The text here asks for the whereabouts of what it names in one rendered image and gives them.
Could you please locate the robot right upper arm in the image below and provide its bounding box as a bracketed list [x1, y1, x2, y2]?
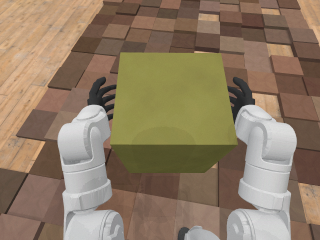
[226, 208, 291, 240]

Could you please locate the left robot hand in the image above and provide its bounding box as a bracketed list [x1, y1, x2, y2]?
[87, 77, 117, 121]

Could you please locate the carton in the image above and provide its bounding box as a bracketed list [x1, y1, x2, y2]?
[110, 52, 238, 173]

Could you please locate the robot left upper arm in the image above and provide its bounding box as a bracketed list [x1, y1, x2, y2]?
[64, 209, 125, 240]

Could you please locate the right robot foot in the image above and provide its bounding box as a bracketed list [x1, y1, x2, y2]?
[177, 227, 190, 240]

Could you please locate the left robot forearm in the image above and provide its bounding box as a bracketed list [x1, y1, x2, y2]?
[57, 104, 113, 240]

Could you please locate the right robot forearm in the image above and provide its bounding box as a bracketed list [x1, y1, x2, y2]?
[234, 104, 297, 240]

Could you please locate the right robot hand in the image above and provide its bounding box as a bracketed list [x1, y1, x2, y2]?
[227, 77, 255, 124]

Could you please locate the robot right shin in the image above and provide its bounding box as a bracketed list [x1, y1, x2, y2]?
[188, 226, 203, 232]

